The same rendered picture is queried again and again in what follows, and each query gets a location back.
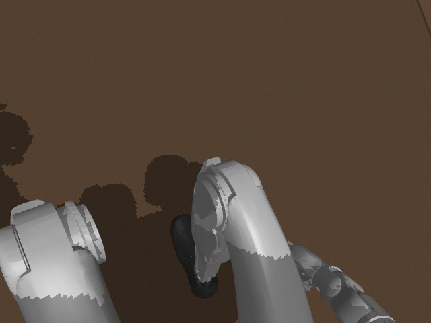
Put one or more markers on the right robot arm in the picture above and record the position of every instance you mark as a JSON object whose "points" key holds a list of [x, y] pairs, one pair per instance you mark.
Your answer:
{"points": [[347, 297]]}

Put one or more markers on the right robot foot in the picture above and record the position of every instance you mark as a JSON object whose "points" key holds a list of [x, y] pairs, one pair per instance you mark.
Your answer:
{"points": [[184, 246]]}

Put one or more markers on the right robot hand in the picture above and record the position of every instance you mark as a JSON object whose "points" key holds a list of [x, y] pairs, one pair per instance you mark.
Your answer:
{"points": [[307, 261]]}

